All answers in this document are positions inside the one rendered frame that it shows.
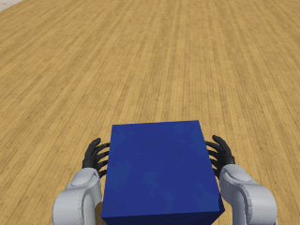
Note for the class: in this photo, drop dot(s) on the robot left forearm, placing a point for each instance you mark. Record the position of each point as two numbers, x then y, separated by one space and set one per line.
76 204

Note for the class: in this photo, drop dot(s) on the robot left hand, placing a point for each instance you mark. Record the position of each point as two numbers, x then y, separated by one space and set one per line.
92 158

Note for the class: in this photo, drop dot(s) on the carton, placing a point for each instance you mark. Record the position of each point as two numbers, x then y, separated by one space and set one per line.
160 174

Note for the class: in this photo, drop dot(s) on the robot right forearm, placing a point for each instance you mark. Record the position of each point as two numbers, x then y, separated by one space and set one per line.
252 204

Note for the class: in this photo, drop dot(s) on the robot right hand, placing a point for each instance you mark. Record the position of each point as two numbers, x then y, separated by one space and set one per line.
223 155

